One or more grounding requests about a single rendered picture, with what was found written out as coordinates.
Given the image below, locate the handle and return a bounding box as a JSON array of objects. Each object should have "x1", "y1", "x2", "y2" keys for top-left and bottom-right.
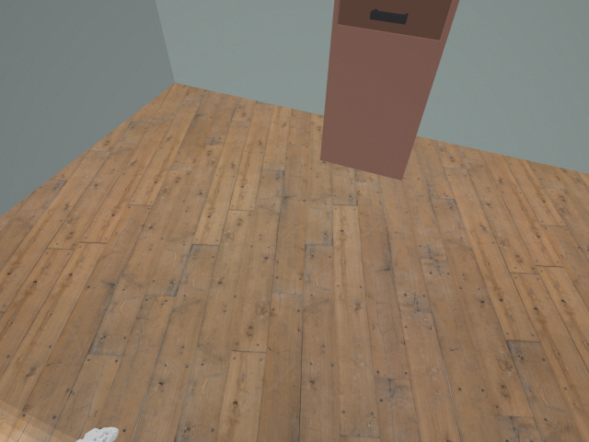
[{"x1": 370, "y1": 9, "x2": 408, "y2": 25}]

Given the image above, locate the drawer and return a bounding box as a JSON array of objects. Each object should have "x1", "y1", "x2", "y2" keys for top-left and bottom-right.
[{"x1": 338, "y1": 0, "x2": 452, "y2": 40}]

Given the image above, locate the cabinet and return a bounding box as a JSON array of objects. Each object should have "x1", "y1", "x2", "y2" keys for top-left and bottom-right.
[{"x1": 320, "y1": 0, "x2": 459, "y2": 180}]

